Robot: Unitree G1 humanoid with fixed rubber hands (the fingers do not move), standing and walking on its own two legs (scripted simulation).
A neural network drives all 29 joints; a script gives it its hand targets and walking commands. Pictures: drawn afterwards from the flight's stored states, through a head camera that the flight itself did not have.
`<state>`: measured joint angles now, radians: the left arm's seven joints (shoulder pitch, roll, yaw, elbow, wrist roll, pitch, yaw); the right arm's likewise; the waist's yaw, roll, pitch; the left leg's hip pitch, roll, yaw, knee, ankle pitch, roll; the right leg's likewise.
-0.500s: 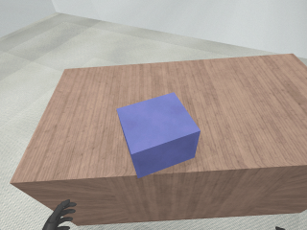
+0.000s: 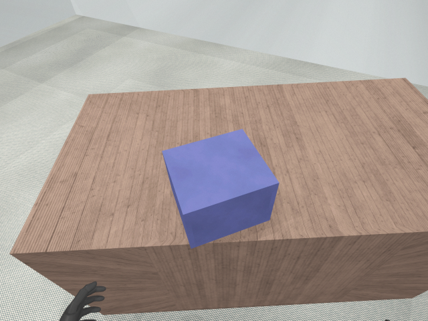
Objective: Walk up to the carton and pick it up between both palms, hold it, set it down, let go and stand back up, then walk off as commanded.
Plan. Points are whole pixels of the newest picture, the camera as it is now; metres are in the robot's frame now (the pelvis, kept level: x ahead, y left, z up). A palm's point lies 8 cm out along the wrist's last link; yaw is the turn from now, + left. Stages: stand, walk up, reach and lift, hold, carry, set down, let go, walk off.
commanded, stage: walk up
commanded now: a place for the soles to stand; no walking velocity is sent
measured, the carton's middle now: (217, 186) +0.44 +0.02 -0.04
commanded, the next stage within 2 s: stand in 0.08 s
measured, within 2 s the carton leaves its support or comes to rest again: neither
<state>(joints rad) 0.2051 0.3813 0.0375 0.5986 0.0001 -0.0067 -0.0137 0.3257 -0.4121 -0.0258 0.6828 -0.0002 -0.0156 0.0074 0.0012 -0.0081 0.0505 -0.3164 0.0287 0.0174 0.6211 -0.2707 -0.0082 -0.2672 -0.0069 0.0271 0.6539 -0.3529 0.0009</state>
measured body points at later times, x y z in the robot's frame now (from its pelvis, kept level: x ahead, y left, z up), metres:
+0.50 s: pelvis +0.00 +0.00 +0.00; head +0.02 +0.01 +0.45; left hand +0.18 +0.29 -0.08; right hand +0.13 -0.31 -0.08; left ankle +0.04 +0.14 -0.72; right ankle +0.00 -0.12 -0.72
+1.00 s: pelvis +0.02 -0.02 +0.01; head +0.04 -0.02 +0.46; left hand +0.19 +0.25 -0.05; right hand +0.16 -0.31 -0.06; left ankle +0.04 +0.13 -0.72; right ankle +0.00 -0.12 -0.72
